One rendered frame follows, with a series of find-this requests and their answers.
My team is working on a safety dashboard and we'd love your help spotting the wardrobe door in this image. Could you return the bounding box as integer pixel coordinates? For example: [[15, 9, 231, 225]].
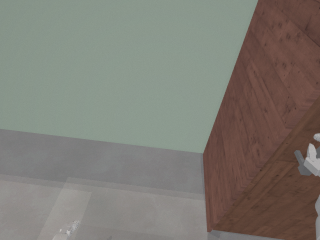
[[213, 95, 320, 240]]

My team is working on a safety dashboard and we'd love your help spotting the right robot hand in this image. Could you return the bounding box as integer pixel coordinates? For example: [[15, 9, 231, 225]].
[[303, 133, 320, 177]]

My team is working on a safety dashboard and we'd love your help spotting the handle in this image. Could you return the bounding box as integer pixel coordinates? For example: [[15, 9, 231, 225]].
[[294, 146, 320, 176]]

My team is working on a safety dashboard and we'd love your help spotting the left robot hand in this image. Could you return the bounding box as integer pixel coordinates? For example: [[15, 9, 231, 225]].
[[52, 220, 80, 240]]

